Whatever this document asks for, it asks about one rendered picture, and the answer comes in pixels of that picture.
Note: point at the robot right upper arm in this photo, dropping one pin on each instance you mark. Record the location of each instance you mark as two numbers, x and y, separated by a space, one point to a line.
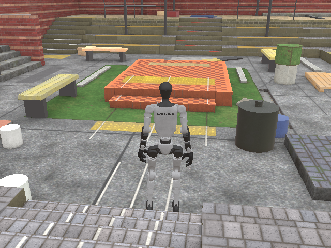
183 118

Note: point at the left robot thigh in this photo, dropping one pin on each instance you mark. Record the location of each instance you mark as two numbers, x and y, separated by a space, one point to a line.
152 159

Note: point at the right robot hand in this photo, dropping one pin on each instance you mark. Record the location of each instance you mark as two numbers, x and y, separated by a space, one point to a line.
189 161

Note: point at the robot left upper arm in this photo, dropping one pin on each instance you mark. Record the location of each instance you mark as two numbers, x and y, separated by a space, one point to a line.
147 118

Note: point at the right robot forearm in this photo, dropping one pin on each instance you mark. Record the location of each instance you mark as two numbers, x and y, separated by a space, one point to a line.
187 141

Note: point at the left robot forearm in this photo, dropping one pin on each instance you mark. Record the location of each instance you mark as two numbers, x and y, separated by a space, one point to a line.
143 140

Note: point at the left robot hand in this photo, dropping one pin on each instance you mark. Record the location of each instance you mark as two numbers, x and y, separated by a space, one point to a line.
141 155

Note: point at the right robot foot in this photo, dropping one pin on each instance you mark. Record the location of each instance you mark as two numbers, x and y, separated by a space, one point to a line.
175 208

